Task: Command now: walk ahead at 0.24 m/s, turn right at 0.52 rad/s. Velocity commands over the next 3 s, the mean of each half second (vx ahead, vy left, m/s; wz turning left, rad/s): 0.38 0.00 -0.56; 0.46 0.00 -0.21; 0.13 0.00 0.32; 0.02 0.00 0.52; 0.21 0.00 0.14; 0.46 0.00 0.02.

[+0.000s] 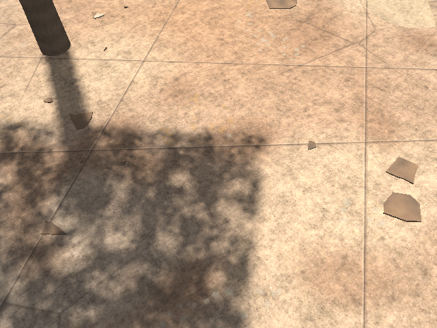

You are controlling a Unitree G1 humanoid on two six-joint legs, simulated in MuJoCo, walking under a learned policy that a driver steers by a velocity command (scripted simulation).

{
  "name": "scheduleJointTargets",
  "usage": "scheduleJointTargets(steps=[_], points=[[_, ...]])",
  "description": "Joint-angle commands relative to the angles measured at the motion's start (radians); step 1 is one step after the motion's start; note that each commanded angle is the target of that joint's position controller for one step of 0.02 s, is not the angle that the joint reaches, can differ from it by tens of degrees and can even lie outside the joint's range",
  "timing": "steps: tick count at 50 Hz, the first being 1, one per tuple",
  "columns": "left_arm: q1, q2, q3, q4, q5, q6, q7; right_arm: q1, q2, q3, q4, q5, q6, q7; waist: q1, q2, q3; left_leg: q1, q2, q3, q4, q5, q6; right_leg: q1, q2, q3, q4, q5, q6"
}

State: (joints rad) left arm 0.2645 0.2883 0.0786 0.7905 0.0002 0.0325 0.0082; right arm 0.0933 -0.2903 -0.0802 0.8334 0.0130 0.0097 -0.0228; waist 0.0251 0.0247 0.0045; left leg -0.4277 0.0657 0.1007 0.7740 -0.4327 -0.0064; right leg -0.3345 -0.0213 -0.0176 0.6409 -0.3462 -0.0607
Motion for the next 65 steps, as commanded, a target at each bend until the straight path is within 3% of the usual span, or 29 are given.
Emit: scheduleJointTargets(steps=[1,3,4,10,16,19,21,22,23,24,25,26,28,32,36,41,43,44,45,46,47,48,49,50,51,53,56,60,65], points=[[0.073,0.211,0.045,-0.055,0.016,-0.067,0.007,-0.156,-0.137,-0.038,-0.128,0.018,-0.057,0.011,0.02,-0.222,0.071,-0.455,-0.023,-0.173,0.232,0.018,0.033,0.228,-0.311,0.622,-0.52,-0.39,-0.209],[0.036,0.163,0.03,-0.059,-0.013,-0.076,0.016,-0.113,-0.134,-0.046,-0.082,-0.014,-0.071,0.004,-0.003,-0.178,0.041,-0.397,-0.004,-0.173,0.17,0.168,0.018,0.244,-0.247,0.486,-0.495,-0.236,-0.139],[0.056,0.145,0.024,-0.055,-0.011,-0.08,0.021,-0.118,-0.118,-0.045,-0.075,-0.019,-0.078,0.009,-0.004,-0.162,0.023,-0.356,-0.014,-0.168,0.15,0.233,0.011,0.246,-0.218,0.44,-0.493,-0.164,-0.129],[0.137,0.155,0.031,-0.042,-0.015,-0.093,0.031,-0.172,-0.064,-0.028,-0.078,-0.006,-0.104,0.03,0.024,-0.16,0.013,-0.252,-0.057,-0.159,-0.11,0.415,-0.036,0.265,-0.16,0.328,-0.476,0.064,-0.125],[0.172,0.178,0.044,-0.035,-0.027,-0.077,0.028,-0.251,-0.075,-0.011,-0.119,0.01,-0.128,0.052,0.061,-0.167,0.054,-0.132,-0.071,-0.159,-0.289,0.369,-0.047,0.227,-0.167,0.381,-0.414,0.073,-0.138],[0.139,0.173,0.044,-0.051,-0.027,-0.068,0.026,-0.166,-0.12,-0.022,-0.105,0.014,-0.146,0.056,0.013,-0.21,0.025,0.022,-0.08,-0.152,-0.337,0.323,-0.018,0.218,-0.171,0.435,-0.345,0.163,-0.119],[0.109,0.114,0.025,-0.073,-0.019,-0.066,0.025,0.027,-0.173,-0.046,-0.056,0.001,-0.154,0.045,-0.08,-0.185,-0.082,0.32,-0.032,-0.173,-0.373,0.327,0.041,0.133,-0.087,0.386,-0.152,0.246,-0.066],[0.103,0.046,0.001,-0.1,0.003,-0.069,0.021,0.205,-0.235,-0.06,-0.035,-0.014,-0.152,0.036,-0.145,-0.031,-0.238,0.592,0.161,-0.359,-0.354,0.246,0.103,-0.019,-0.008,0.28,0.162,0.108,-0.023],[0.198,0.004,-0.011,-0.151,-0.03,-0.086,0.022,0.268,-0.307,-0.075,-0.005,-0.026,-0.137,0.042,-0.079,0.344,-0.302,0.801,0.35,-0.827,-0.483,0.007,0.242,-0.36,0.109,0.185,0.453,-0.271,0.027],[0.205,0.114,0.011,-0.111,-0.05,-0.093,0.025,0.221,-0.204,-0.05,-0.015,-0.011,-0.138,0.049,-0.083,0.228,-0.197,0.729,0.342,-0.838,-0.519,-0.12,0.241,-0.462,0.027,0.22,0.596,-0.22,0.034],[0.123,0.152,0.02,-0.109,-0.044,-0.092,0.022,0.18,-0.134,-0.032,-0.026,-0.006,-0.134,0.047,-0.097,0.141,-0.089,0.62,0.292,-0.66,-0.516,-0.045,0.205,-0.478,-0.009,0.203,0.61,-0.124,0.03],[0.09,0.134,0.018,-0.103,-0.034,-0.092,0.022,0.143,-0.105,-0.021,-0.028,-0.014,-0.13,0.048,-0.081,0.073,-0.044,0.522,0.239,-0.536,-0.527,0.085,0.184,-0.434,-0.038,0.183,0.588,-0.048,0.031],[0.04,0.102,0.016,-0.12,-0.025,-0.095,0.01,0.119,-0.072,-0.007,-0.015,-0.026,-0.124,0.045,-0.057,0.077,0.006,0.407,0.182,-0.402,-0.563,0.254,0.18,-0.382,-0.069,0.172,0.516,0.027,0.029],[-0.03,0.046,-0.005,-0.162,-0.013,-0.094,-0.005,0.146,-0.108,-0.013,0.017,-0.007,-0.131,0.039,-0.043,0.067,0.028,0.367,0.182,-0.29,-0.615,0.48,0.224,-0.4,-0.083,0.116,0.356,0.083,0.051],[-0.162,0.013,-0.029,-0.203,-0.012,-0.11,-0.027,0.166,-0.142,-0.013,0.029,0.005,-0.118,0.032,-0.075,0.052,0.047,0.323,0.132,-0.163,-0.635,0.546,0.196,-0.311,-0.074,0.032,0.088,0.295,0.055],[-0.277,0.045,-0.023,-0.252,-0.022,-0.113,-0.047,0.263,-0.177,-0.015,0.071,0.021,-0.094,0.03,-0.087,0.056,0.063,0.436,0.189,-0.15,-0.597,0.619,0.168,-0.248,-0.03,0.006,-0.072,0.308,0.014],[-0.202,0.086,-0.002,-0.239,-0.015,-0.111,-0.047,0.258,-0.197,-0.018,0.075,0.021,-0.082,0.025,-0.022,0.073,0.005,0.476,0.188,-0.12,-0.472,0.883,0.144,-0.105,0.015,-0.026,-0.107,0.264,-0.022],[-0.071,0.12,0.02,-0.199,-0.013,-0.108,-0.043,0.25,-0.192,-0.014,0.074,0.02,-0.075,0.022,0.053,0.065,-0.071,0.444,0.156,-0.083,-0.317,0.998,0.122,0.082,0.043,-0.049,-0.136,0.289,-0.051],[0.077,0.168,0.041,-0.16,-0.005,-0.102,-0.031,0.246,-0.168,-0.001,0.06,0.006,-0.075,0.017,0.119,0.042,-0.165,0.304,0.107,-0.058,-0.097,0.9,0.081,0.335,-0.016,0.014,-0.117,0.363,-0.084],[0.172,0.273,0.058,-0.15,0.027,-0.096,-0.019,0.33,-0.06,0.034,0.023,-0.019,-0.088,0.022,0.089,-0.188,-0.331,-0.058,-0.038,-0.026,0.314,0.413,0.009,0.712,-0.301,0.428,-0.122,0.432,-0.222],[0.171,0.227,0.042,-0.152,0.018,-0.092,-0.022,0.368,-0.072,0.038,0.057,-0.014,-0.105,0.03,0.077,-0.269,-0.464,-0.15,-0.113,-0.169,0.51,-0.167,-0.008,0.74,-0.416,0.716,-0.248,0.576,-0.308],[0.09,0.173,0.02,-0.162,0.012,-0.093,-0.028,0.306,-0.157,0.011,0.04,0.014,-0.109,0.035,0.066,-0.191,-0.33,-0.208,-0.05,-0.205,0.575,-0.151,-0.003,0.617,-0.376,0.559,-0.242,0.672,-0.271],[0.026,0.135,0.008,-0.162,0.006,-0.096,-0.03,0.237,-0.146,0.015,0.023,0.022,-0.107,0.033,0.041,-0.141,-0.201,-0.224,-0.007,-0.17,0.543,-0.102,-0.002,0.474,-0.321,0.386,-0.239,0.788,-0.237],[-0.028,0.106,0.0,-0.155,0.003,-0.1,-0.035,0.209,-0.125,0.016,0.022,0.011,-0.1,0.027,0.008,-0.08,-0.128,-0.209,0.024,-0.154,0.466,-0.053,-0.006,0.35,-0.265,0.289,-0.268,0.812,-0.206],[-0.069,0.083,-0.005,-0.155,0.006,-0.106,-0.037,0.22,-0.119,0.011,0.032,0.007,-0.082,0.022,-0.026,-0.089,-0.103,-0.15,0.051,-0.158,0.407,-0.016,-0.008,0.259,-0.238,0.222,-0.306,0.798,-0.184],[-0.106,0.079,-0.003,-0.136,0.022,-0.121,-0.038,0.272,-0.072,0.017,0.058,0.007,-0.045,0.013,-0.068,-0.096,-0.097,-0.026,0.041,-0.152,0.359,0.057,-0.027,0.125,-0.226,0.141,-0.369,0.827,-0.186],[-0.148,0.091,0.0,-0.103,0.032,-0.134,-0.024,0.235,-0.059,0.017,0.034,-0.006,-0.022,0.002,-0.087,-0.119,-0.069,-0.01,0.035,-0.166,0.202,0.177,-0.046,0.069,-0.216,0.031,-0.41,0.81,-0.183],[-0.131,0.131,0.012,-0.069,0.025,-0.106,0.01,0.11,-0.071,0.015,-0.027,-0.006,-0.022,0.02,-0.038,-0.111,-0.058,-0.023,0.03,-0.134,0.029,0.334,-0.04,0.13,-0.217,-0.036,-0.423,0.681,-0.166],[-0.114,0.155,0.025,-0.038,0.0,-0.061,0.024,0.031,-0.092,-0.002,-0.098,-0.007,-0.003,0.043,-0.011,-0.104,-0.034,-0.069,0.016,-0.1,-0.058,0.208,-0.012,0.241,-0.277,-0.025,-0.346,0.575,-0.156]])
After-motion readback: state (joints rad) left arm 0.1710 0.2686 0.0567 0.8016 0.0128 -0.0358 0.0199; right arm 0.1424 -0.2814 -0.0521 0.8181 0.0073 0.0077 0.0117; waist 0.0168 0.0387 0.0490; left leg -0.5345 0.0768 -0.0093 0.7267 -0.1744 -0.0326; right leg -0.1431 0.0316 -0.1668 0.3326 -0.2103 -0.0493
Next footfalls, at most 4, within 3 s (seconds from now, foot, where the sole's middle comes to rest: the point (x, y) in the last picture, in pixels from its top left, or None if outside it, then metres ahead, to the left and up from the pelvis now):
0.42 left None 0.31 0.12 -0.77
0.90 right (331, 318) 0.53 -0.23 -0.77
1.40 left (264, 270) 0.68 -0.04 -0.77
1.84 right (337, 276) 0.66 -0.27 -0.77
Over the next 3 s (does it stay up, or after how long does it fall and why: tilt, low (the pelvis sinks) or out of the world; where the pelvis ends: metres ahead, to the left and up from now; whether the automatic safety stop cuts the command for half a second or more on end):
stays up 0.91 -0.16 0.02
